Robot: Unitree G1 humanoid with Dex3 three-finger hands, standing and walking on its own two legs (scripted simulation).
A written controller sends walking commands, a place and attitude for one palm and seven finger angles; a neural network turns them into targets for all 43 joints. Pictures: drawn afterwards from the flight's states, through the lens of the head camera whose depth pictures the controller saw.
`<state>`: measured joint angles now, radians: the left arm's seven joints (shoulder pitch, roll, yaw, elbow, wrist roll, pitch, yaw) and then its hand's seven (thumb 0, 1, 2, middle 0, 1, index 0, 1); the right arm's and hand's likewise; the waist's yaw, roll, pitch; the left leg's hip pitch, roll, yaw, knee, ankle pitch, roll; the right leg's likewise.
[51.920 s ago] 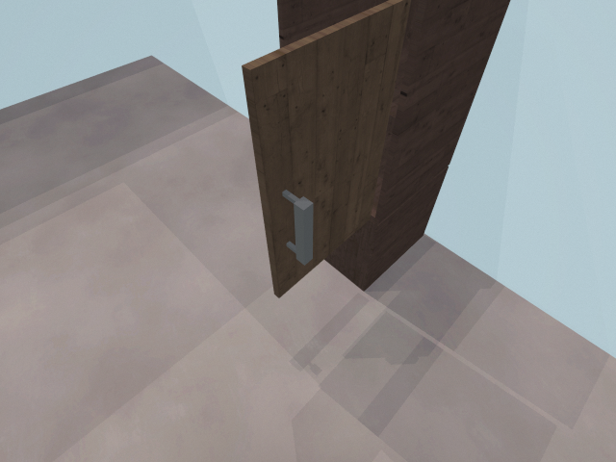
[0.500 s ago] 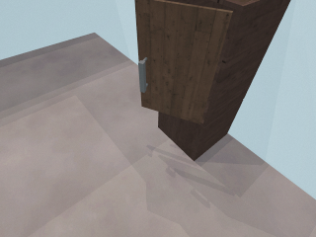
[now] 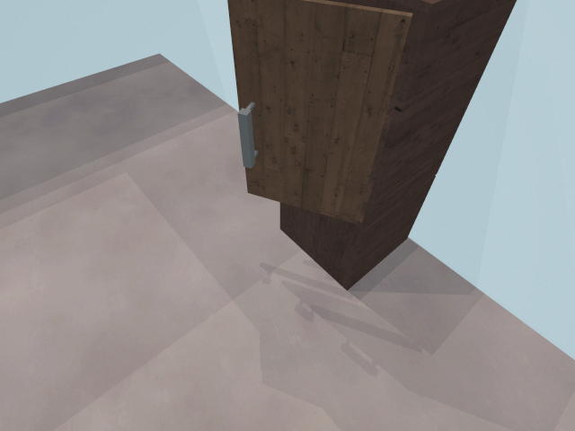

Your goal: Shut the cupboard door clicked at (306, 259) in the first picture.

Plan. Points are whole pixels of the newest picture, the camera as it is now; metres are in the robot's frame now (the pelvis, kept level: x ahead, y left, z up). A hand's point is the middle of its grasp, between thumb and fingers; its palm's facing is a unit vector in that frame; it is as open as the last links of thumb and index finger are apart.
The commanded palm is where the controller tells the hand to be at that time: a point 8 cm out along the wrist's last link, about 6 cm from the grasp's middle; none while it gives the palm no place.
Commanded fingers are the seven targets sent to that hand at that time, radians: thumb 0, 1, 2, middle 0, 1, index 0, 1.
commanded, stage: turn to face it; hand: left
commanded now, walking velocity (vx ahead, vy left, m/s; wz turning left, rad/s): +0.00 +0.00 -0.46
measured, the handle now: (250, 135) +0.82 +0.15 -0.09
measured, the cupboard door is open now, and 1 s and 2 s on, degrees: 28 28 28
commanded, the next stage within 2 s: take the last steps up to it in 0.50 s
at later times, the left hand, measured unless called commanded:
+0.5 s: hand out of the picture +0.05 +0.20 -0.20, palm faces -0.10 -0.97 -0.20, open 7.4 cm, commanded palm none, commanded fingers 0.00 0.90 0.90 -0.20 -0.30 -0.20 -0.30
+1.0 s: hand out of the picture +0.03 +0.18 -0.18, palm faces -0.11 -0.98 -0.18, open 7.4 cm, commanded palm none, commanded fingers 0.00 0.90 0.90 -0.20 -0.30 -0.20 -0.30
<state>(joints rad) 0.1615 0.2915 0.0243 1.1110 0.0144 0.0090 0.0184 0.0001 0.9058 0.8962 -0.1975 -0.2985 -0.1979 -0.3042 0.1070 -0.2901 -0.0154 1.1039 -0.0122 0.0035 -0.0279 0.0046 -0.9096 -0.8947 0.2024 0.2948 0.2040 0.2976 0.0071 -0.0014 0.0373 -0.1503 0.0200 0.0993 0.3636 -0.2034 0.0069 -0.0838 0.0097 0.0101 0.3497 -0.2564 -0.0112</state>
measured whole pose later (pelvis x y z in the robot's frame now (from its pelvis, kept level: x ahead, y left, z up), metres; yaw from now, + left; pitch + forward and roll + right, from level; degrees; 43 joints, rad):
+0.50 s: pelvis -0.02 +0.02 -0.02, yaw -9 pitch +1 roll -1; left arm 0.22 0.18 0.08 1.00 0.02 0.06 0.02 0.00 0.90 0.90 -0.20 -0.30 -0.20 -0.30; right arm 0.22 -0.18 -0.05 1.01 -0.02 0.01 -0.05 0.01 -0.91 -0.89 0.20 0.29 0.20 0.30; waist 0.00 -0.02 0.07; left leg -0.27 0.04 0.05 0.59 -0.32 0.01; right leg -0.31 0.07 0.12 0.67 -0.39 -0.01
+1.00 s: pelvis +0.01 +0.01 +0.00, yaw -11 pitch -1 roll +1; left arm 0.35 0.14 0.07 1.06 0.04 -0.01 0.01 0.00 0.90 0.90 -0.20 -0.30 -0.20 -0.30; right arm 0.34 -0.18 -0.06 1.05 -0.02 0.01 0.02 0.01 -0.91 -0.90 0.20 0.29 0.20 0.30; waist 0.00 -0.02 0.01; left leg -0.39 0.05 0.09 0.73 -0.34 0.00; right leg -0.11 -0.07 -0.06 0.42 -0.30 0.01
